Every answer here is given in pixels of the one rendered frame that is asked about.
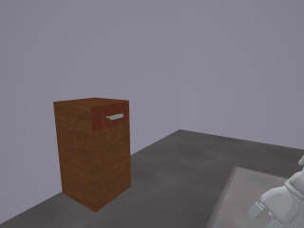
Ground handle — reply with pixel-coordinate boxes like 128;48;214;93
106;113;124;120

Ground cabinet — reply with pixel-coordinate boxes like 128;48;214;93
53;97;131;213

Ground drawer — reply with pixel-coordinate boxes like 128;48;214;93
91;102;128;133

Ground robot left hand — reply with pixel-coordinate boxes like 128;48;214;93
246;185;302;228

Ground left robot forearm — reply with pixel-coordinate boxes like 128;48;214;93
284;166;304;200

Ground left robot thigh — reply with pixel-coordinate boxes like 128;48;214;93
281;200;304;228

